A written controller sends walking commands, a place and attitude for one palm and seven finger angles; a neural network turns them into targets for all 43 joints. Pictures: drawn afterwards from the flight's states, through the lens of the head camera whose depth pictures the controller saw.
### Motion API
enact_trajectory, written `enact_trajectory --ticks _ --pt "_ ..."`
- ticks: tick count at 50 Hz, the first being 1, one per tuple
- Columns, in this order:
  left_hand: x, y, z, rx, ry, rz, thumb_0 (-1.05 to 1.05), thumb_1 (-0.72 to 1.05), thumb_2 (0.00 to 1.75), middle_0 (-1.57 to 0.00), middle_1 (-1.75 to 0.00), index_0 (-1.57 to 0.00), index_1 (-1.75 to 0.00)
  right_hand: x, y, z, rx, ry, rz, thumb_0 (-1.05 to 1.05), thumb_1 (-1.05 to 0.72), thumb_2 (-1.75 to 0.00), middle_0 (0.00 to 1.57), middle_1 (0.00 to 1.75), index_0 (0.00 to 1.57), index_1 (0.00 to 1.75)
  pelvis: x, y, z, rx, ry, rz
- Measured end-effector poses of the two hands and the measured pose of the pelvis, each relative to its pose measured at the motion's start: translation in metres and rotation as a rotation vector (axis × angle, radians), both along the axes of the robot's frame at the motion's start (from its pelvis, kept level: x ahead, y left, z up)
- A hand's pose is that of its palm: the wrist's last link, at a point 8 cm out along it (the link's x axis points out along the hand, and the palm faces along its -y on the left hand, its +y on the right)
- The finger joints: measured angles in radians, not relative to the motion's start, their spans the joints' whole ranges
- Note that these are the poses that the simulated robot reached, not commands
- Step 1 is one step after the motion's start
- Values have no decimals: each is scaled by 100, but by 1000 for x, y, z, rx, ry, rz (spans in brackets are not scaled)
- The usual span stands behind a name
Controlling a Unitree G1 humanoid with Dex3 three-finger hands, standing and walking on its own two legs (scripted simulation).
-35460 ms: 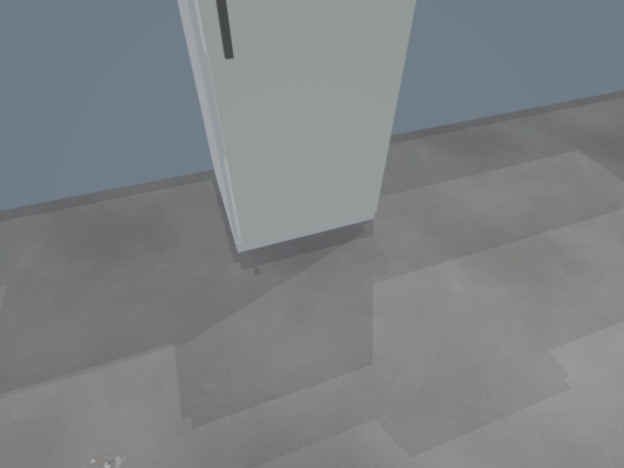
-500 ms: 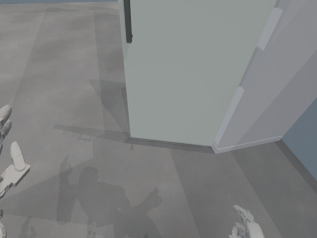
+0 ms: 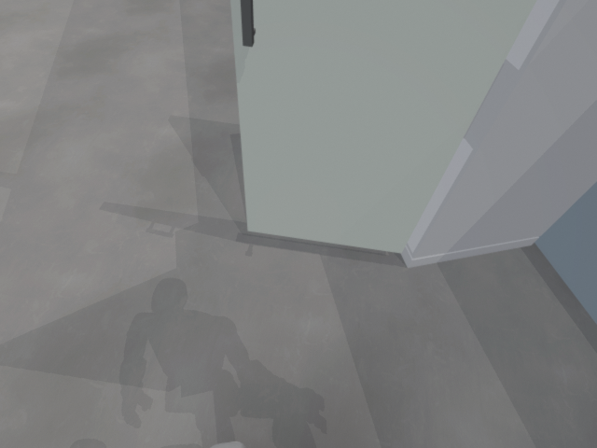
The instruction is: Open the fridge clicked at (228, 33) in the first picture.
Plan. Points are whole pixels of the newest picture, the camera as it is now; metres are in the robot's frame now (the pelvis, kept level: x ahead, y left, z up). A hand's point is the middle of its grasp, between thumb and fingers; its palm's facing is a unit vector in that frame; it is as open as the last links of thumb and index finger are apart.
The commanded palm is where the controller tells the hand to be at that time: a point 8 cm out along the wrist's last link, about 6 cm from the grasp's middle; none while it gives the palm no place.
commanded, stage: let the arm hang, fingers relaxed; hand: left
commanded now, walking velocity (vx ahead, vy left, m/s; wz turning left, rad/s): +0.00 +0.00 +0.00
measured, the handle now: out of the picture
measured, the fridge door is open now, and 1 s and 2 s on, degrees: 69 69 69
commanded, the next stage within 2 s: look to check the result in 0.60 s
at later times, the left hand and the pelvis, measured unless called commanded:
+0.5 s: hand (127, 447) +0.14 +0.24 -0.14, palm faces -0.06 -0.94 -0.34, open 7.4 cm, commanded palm none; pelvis +0.03 +0.00 +0.01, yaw -1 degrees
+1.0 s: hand out of the picture +0.12 +0.23 -0.14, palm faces -0.06 -0.94 -0.34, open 7.4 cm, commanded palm none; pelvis +0.05 -0.02 +0.01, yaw -1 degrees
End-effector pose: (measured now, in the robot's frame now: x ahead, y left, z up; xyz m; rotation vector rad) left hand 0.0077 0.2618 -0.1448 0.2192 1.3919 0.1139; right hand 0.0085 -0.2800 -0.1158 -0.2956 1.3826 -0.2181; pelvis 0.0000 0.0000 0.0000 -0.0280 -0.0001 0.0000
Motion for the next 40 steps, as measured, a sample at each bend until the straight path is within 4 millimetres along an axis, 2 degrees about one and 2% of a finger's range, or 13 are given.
enact_trajectory --ticks 5,11,17,23,30,40 --pt "9 28 17 83 -7 5 1 92 90 -20 -30 -21 -30 17 -1 -4 12 -44 -6 1 -91 -90 20 30 21 30 4 2 3 4 -9 -6" --pt "47 48 37 151 -91 -14 1 91 90 -20 -30 -20 -30 53 1 -6 37 -132 13 1 -91 -90 20 30 21 30 11 4 7 14 -14 -11" --pt "90 47 48 159 -181 -46 1 91 90 -20 -30 -20 -30 85 0 -2 47 -192 34 0 -91 -90 20 30 21 30 19 3 10 23 -15 -15" --pt "118 32 47 127 -226 -73 1 90 90 -20 -30 -20 -30 101 -8 5 33 -210 41 0 -91 -90 20 30 21 30 27 0 12 27 -13 -17" --pt "127 14 39 86 -210 -82 1 90 90 -20 -30 -21 -30 103 -21 11 3 -187 33 0 -91 -90 20 30 21 30 35 -5 13 29 -10 -17" --pt "115 9 33 83 -144 -62 1 90 90 -20 -30 -21 -30 97 -30 10 -9 -133 20 0 -91 -90 20 30 21 30 45 -12 14 29 -7 -17"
